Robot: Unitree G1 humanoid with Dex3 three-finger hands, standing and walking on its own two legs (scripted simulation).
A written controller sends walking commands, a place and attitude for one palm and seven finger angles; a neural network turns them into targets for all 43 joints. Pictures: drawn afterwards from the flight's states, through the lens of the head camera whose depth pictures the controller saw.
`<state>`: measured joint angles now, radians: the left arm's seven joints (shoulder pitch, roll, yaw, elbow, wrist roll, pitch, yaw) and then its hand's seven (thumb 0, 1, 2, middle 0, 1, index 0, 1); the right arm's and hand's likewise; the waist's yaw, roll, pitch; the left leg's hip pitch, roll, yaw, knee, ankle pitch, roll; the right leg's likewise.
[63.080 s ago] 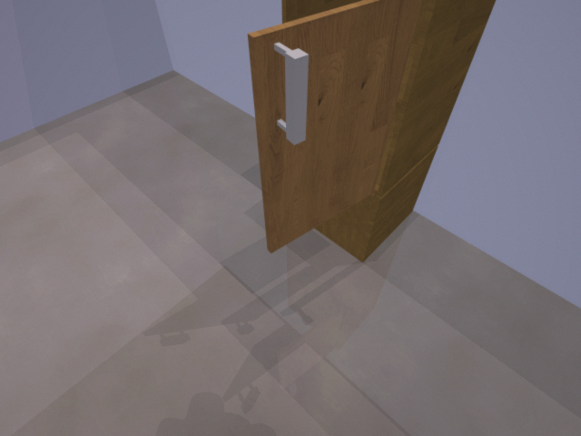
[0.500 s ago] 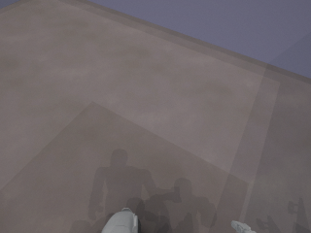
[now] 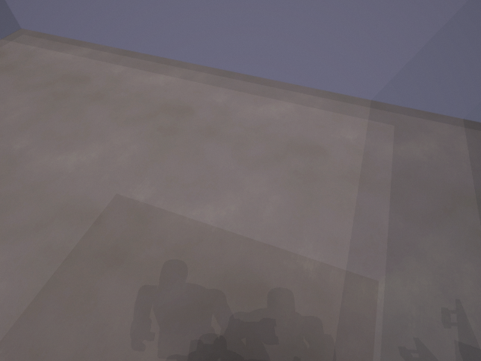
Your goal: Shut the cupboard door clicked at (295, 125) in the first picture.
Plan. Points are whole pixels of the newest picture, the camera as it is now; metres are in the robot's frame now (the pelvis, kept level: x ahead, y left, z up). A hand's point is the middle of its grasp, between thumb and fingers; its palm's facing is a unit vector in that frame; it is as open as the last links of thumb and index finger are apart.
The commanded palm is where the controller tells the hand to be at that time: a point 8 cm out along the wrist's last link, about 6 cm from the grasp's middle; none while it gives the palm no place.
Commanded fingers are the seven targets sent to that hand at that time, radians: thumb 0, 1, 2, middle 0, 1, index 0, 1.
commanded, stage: turn to face it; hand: left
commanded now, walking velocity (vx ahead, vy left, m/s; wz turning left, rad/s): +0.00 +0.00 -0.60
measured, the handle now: out of the picture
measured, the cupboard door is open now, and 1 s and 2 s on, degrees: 18 18 18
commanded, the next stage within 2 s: none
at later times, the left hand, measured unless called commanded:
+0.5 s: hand (139, 340) +0.17 +0.22 -0.17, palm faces -0.23 -0.95 -0.21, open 7.4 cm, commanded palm none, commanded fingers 0.00 0.90 0.90 -0.20 -0.30 -0.20 -0.30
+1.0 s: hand (186, 314) +0.22 +0.13 -0.15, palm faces -0.53 -0.82 -0.23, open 7.4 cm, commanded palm none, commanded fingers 0.00 0.90 0.90 -0.20 -0.30 -0.20 -0.30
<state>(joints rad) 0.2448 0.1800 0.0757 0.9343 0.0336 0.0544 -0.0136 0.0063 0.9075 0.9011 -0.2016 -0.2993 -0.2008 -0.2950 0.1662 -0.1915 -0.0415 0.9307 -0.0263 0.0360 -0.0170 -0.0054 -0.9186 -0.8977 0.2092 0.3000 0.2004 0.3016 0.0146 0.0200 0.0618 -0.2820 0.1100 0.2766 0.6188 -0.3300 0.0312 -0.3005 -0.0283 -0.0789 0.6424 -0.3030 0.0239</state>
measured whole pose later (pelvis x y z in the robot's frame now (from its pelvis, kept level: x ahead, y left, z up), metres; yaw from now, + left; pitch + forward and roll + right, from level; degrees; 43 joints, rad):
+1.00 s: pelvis +0.04 +0.01 +0.01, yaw -33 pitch +1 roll +0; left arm 0.19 0.20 0.05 0.88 0.03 0.05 -0.01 0.01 0.90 0.90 -0.21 -0.30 -0.20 -0.30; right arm 0.19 -0.25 -0.06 0.88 -0.02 0.06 -0.01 0.01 -0.91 -0.90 0.20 0.30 0.19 0.30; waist -0.01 0.00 0.08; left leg -0.48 0.07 0.04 0.97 -0.42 -0.08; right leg -0.27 0.01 0.04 0.52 -0.26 -0.01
